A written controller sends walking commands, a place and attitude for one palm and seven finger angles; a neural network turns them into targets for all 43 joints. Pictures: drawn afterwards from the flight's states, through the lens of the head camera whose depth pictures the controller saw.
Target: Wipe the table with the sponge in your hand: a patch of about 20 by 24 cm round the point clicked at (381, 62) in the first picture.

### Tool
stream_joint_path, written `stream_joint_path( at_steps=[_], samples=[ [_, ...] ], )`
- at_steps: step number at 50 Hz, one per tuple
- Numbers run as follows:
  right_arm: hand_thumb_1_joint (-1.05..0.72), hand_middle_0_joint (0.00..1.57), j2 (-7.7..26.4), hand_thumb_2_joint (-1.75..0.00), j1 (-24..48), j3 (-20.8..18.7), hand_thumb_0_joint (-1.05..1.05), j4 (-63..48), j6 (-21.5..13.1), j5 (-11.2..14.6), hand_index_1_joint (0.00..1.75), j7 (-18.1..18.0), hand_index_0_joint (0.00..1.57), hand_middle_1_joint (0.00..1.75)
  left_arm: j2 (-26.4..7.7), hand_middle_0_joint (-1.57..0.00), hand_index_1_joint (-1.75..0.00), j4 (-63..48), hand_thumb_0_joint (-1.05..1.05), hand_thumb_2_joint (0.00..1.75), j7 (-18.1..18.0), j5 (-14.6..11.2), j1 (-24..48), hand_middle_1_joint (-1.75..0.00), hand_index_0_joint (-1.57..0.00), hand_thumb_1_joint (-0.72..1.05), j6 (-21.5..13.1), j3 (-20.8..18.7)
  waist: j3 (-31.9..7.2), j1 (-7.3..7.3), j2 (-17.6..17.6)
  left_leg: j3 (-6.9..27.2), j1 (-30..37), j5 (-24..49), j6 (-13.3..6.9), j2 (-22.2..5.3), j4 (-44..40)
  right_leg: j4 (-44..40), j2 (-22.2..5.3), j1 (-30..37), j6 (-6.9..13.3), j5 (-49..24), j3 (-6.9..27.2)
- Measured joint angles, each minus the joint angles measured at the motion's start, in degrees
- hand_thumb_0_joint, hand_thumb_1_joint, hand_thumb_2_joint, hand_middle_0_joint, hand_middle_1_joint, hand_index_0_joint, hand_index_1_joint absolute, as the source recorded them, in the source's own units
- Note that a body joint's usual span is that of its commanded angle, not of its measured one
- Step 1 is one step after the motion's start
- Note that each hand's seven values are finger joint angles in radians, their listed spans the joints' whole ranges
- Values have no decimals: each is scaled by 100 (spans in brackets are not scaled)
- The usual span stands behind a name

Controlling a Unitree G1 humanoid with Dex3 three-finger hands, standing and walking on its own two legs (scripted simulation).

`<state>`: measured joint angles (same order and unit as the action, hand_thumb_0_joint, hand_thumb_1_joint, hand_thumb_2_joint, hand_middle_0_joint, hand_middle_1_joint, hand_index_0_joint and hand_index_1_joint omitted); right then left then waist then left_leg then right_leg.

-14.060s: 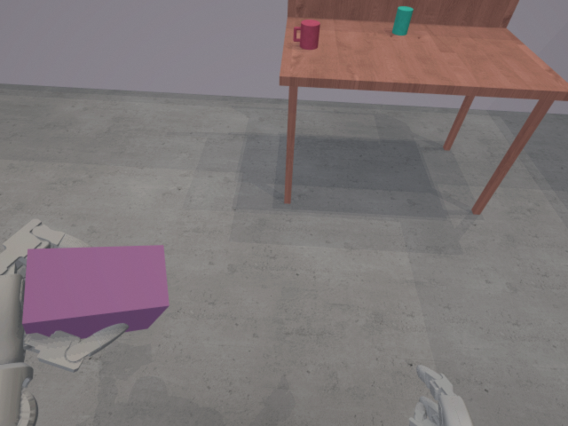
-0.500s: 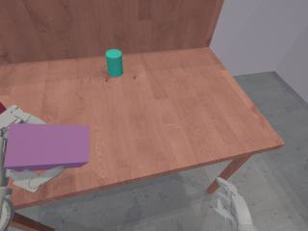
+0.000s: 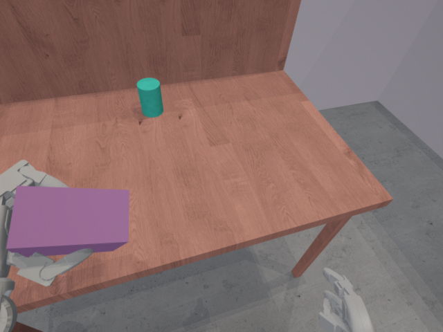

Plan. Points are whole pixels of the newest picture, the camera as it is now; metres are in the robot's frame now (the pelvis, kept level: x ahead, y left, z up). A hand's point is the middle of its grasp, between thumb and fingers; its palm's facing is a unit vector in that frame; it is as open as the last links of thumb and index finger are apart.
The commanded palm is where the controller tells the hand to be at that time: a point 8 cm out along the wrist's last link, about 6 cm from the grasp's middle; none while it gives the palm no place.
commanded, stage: look again from close up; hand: left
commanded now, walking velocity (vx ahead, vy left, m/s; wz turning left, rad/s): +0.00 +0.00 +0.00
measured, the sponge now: (89, 223) +0.23 +0.20 +0.14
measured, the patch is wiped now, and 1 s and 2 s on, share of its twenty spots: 0.00 0.00 0.00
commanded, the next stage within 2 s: turn the palm down, sponge in hand in 0.04 s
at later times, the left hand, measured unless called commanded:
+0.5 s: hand (77, 225) +0.22 +0.22 +0.14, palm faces +0.25 -0.77 -0.59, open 10.5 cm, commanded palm +0.18 +0.27 +0.17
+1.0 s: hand (81, 212) +0.25 +0.22 +0.13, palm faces +0.23 -0.49 -0.84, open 10.5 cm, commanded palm +0.21 +0.25 +0.17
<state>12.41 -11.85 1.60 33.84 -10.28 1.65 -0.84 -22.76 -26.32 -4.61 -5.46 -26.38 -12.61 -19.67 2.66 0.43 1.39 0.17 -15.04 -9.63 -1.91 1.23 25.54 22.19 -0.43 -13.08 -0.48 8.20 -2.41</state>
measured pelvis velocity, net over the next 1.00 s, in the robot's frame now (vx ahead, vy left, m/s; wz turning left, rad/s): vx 0.04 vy -0.06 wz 0.01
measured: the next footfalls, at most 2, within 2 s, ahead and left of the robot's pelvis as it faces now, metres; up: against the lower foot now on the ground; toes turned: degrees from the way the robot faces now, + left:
none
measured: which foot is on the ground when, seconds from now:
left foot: down 0.00-1.00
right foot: down 0.00-1.00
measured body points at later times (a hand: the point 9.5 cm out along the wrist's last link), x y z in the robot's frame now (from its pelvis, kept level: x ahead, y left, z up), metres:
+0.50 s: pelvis +0.03 -0.02 -0.02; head +0.03 -0.02 +0.43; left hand +0.20 +0.26 +0.17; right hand +0.23 -0.23 -0.08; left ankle +0.05 +0.09 -0.74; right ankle +0.04 -0.13 -0.74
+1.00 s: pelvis +0.04 -0.06 -0.02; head +0.05 -0.09 +0.43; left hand +0.23 +0.25 +0.18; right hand +0.24 -0.29 -0.11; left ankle +0.05 +0.09 -0.74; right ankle +0.04 -0.13 -0.74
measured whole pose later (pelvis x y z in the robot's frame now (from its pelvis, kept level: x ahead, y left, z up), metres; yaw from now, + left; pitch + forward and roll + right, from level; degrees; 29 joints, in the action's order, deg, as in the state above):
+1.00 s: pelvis +0.04 -0.06 -0.02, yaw +1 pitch +2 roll +1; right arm 15.5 -11.5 -0.2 32.3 -1.9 0.4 -5.7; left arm -34.2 -24.6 -1.6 13.6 -26.0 1.9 -19.5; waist -1.8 4.5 -3.6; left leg 1.8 -20.3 -19.6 1.9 -1.5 38.0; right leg 38.6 2.9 -20.1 4.1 20.7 -2.9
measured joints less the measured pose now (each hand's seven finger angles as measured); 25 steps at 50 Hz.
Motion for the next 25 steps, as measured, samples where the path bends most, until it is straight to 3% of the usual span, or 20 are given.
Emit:
stream_joint_path(
  at_steps=[7,8,9,11,13,15,18,20,22,25],
  samples=[
    [-91,20,-23,-90,91,60,1,-71,67,-35,30,-36,20,30,112,-67,-134,12,-2,102,-9,64,72,-134,-71,-54,121,64,-31,55,-36,-41,77,-31,-3,-24,-33,-76,25,79,-2,-11,44],
    [-91,20,41,-90,-3,165,1,-229,113,77,30,-189,20,30,-93,-67,-134,69,-2,102,34,200,334,-134,-71,-54,112,110,16,107,-69,5,26,-123,-26,-33,80,12,67,66,-71,95,60],
    [-91,20,70,-90,-84,178,1,-283,85,10,30,-276,20,30,-406,-67,-134,207,-2,102,135,426,817,-134,-71,-54,152,104,71,208,-78,53,-17,-107,-18,-23,189,168,84,27,-26,178,55],
    [-91,20,89,-90,-6,186,1,-68,113,-111,30,-198,20,30,-746,-67,-134,627,-2,102,257,379,1681,-134,-71,-54,467,-24,84,321,-46,74,-41,-173,14,47,355,490,23,-64,80,269,48],
    [-90,20,116,-90,150,246,1,154,207,-79,30,-128,21,30,-711,-67,-134,823,-2,102,342,108,1983,-134,-71,-54,997,-299,-9,329,-88,-1,34,-263,29,48,388,632,18,-68,63,403,128],
    [-90,21,141,-90,237,259,1,191,274,-39,30,-60,21,30,-568,-67,-134,741,-2,102,395,89,1786,-134,-71,-54,1485,-450,-107,258,-183,-83,109,-332,22,44,391,711,20,-55,51,483,211],
    [-90,21,182,-90,282,233,1,24,356,-58,30,21,21,30,-420,-67,-134,269,-2,102,523,402,958,-134,-71,-53,1856,-233,-151,154,-300,-158,141,-425,6,48,451,862,17,-87,46,603,286],
    [-90,21,175,-90,301,197,1,-54,374,-137,30,23,21,30,-359,-67,-134,-33,-2,102,579,529,405,-134,-71,-53,1763,17,-157,134,-312,-169,74,-510,19,39,567,1013,25,-174,58,705,295],
    [-90,21,136,-90,313,157,1,-64,369,-226,30,-11,21,30,-334,-67,-134,-233,-2,102,533,593,-20,-134,-71,-53,1460,182,-177,149,-261,-139,-59,-606,51,20,731,1187,43,-302,85,818,263],
    [-90,21,93,-90,279,73,1,-16,362,-320,30,-72,21,30,-455,-67,-134,-396,-2,102,254,784,-243,-134,-71,-53,1026,208,-203,278,-181,-32,-270,-757,126,-41,1002,1392,102,-455,159,966,151]
  ],
)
